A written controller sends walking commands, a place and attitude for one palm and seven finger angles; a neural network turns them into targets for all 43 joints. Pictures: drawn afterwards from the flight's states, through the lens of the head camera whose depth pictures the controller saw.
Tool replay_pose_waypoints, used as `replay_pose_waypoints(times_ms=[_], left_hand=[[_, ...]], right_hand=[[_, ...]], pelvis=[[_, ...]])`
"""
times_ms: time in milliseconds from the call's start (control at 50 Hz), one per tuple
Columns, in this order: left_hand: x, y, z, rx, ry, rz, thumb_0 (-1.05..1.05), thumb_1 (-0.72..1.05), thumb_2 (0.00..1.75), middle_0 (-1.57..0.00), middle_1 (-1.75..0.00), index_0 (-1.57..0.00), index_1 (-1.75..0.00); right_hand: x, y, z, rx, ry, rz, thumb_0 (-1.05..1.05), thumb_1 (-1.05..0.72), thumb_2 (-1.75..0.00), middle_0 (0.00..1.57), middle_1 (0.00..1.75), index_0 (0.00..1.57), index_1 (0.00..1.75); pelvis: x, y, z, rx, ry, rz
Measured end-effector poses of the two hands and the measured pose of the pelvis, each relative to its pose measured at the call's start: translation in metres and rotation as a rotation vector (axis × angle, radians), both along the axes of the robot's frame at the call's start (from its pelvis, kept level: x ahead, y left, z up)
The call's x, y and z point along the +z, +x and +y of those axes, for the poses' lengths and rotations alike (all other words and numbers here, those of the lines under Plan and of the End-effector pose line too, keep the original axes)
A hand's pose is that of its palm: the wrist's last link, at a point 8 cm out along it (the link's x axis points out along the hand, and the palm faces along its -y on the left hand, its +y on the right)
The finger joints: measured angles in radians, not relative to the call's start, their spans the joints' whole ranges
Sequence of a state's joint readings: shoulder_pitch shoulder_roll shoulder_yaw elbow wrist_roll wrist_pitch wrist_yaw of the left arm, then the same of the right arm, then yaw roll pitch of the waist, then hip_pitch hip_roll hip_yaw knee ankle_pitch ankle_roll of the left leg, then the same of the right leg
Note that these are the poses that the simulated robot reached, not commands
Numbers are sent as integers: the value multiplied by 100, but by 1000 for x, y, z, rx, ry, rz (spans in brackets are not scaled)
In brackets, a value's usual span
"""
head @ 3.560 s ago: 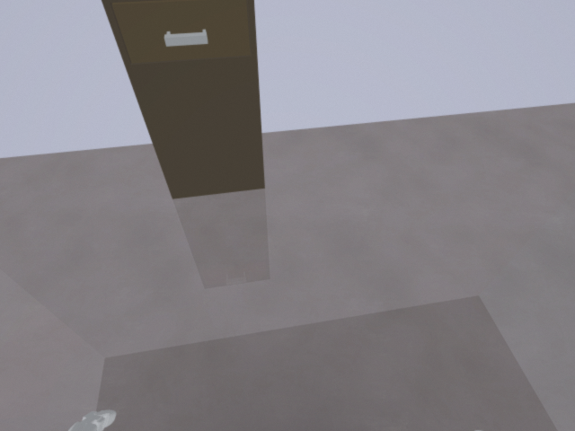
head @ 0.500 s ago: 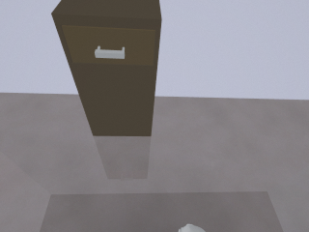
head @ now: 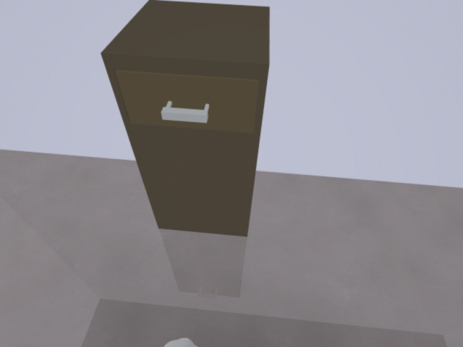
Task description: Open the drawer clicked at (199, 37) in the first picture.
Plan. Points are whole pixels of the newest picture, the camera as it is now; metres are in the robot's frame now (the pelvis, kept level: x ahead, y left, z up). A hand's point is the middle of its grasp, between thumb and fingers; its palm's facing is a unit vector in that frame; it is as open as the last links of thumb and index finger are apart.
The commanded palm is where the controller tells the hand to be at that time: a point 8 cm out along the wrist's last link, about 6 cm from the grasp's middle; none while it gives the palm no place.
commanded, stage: take the last steps up to it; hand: left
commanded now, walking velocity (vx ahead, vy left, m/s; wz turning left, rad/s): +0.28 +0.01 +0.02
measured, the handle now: (186, 110) +0.73 +0.20 -0.01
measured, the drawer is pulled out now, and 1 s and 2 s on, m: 0.00 0.00 0.00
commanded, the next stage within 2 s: come to a stop and stand still in 0.40 s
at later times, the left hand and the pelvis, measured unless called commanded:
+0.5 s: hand (136, 308) +0.22 +0.23 -0.17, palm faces -0.01 -0.98 -0.20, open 7.3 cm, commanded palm none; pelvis +0.14 +0.04 +0.00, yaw -2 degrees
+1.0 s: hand (134, 308) +0.22 +0.24 -0.19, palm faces +0.05 -0.97 -0.22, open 7.3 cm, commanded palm none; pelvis +0.15 +0.05 -0.02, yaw -1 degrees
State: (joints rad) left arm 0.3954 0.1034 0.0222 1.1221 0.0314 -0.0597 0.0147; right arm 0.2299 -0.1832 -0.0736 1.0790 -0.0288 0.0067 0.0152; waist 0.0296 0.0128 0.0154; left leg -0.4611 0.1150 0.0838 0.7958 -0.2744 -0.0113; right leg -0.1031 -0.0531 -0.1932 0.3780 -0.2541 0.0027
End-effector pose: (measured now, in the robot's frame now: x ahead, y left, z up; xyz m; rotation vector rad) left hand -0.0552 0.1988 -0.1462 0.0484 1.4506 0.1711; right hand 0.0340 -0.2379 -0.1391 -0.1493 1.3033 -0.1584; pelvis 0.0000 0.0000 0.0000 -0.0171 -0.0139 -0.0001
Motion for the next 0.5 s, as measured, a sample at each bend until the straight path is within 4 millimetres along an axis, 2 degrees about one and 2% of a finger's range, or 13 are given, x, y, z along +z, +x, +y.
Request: replay_pose_waypoints(times_ms=[60, 120, 180, 220, 260, 340, 420, 500], left_hand=[[-7, -9, 6, 42, -33, 68, 0, 91, 90, -20, -30, -21, -30], [-19, -9, 20, 62, -59, 136, 0, 91, 90, -20, -30, -21, -30], [-21, 11, 38, 28, -57, 166, 0, 91, 90, -20, -30, -20, -30], [-17, 38, 52, 1, -41, 137, 0, 91, 90, -20, -30, -20, -30], [-13, 73, 65, -24, -20, 82, 1, 91, 90, -20, -30, -20, -30], [-5, 146, 83, -58, 27, -52, 0, 91, 90, -19, -30, -20, -30], [3, 212, 87, -91, 59, -160, 0, 91, 90, -19, -30, -20, -30], [10, 269, 76, -138, 75, -225, 0, 91, 90, -19, -30, -20, -30]], right_hand=[[5, 42, 11, 48, -27, -41, 1, -93, -90, 19, 30, 19, 30], [4, 81, 28, 77, -54, -102, 1, -92, -90, 19, 30, 19, 30], [7, 99, 45, 62, -55, -143, 0, -92, -90, 19, 30, 19, 30], [9, 99, 55, 27, -49, -141, 0, -92, -90, 19, 30, 19, 30], [13, 96, 55, -11, -64, -129, -1, -95, -90, 20, 30, 20, 30], [11, 80, 61, -36, -48, -42, -1, -95, -90, 20, 30, 20, 30], [3, 60, 71, -70, -4, 62, -1, -94, -90, 20, 30, 20, 30], [-6, 44, 79, -116, 50, 154, 0, -92, -90, 20, 30, 20, 30]], pelvis=[[-4, 19, 13, 9, -11, 0], [-14, 40, 31, 8, -18, -6], [-14, 55, 42, -14, -11, -15], [-9, 65, 47, -21, -9, -16], [-4, 75, 51, -25, -3, -15], [2, 96, 55, -28, 9, -12], [3, 116, 52, -27, 23, -15], [0, 137, 44, -31, 34, -19]])
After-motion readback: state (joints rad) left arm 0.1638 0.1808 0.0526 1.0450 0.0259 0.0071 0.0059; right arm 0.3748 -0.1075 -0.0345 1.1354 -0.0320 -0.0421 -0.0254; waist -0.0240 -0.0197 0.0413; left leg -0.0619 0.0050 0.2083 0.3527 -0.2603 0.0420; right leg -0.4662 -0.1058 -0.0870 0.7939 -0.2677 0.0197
